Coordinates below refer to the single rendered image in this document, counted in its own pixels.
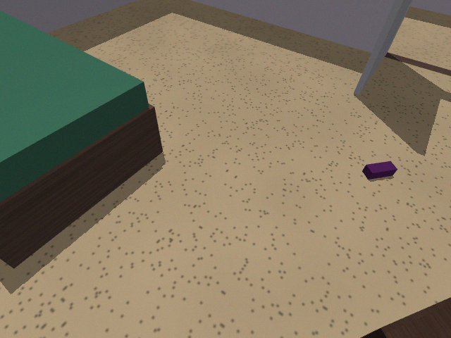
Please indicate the bed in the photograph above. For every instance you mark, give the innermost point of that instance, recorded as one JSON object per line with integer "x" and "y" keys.
{"x": 72, "y": 129}

